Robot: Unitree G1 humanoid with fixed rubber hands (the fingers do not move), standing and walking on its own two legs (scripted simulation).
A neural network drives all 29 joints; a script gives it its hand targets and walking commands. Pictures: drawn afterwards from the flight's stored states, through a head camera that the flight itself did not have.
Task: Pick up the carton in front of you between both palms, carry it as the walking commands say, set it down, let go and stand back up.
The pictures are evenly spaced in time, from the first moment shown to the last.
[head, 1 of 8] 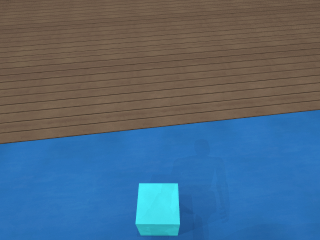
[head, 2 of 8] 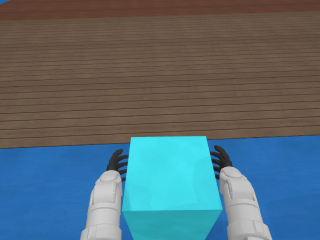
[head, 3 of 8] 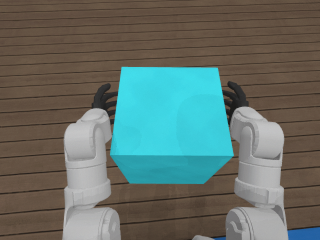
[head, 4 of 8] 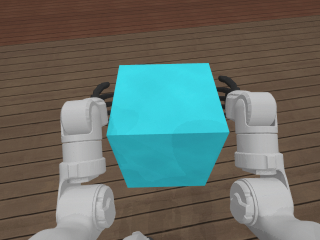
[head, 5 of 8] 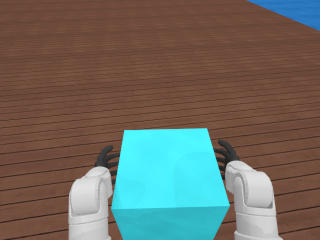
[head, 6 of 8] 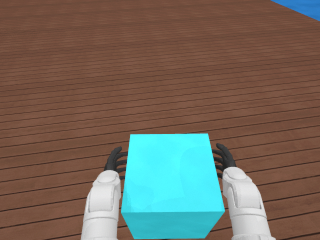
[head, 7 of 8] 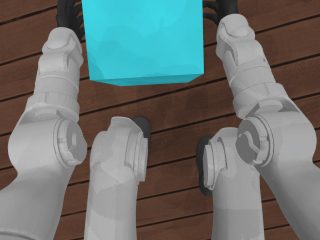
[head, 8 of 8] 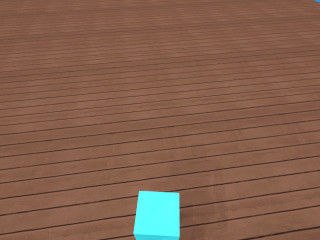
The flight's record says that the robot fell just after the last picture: no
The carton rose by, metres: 0.96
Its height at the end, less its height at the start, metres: +0.24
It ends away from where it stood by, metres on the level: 5.62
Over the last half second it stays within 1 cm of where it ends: yes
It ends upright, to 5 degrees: yes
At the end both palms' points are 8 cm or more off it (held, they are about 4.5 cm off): yes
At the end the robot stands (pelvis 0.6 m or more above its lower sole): yes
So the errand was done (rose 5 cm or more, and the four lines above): yes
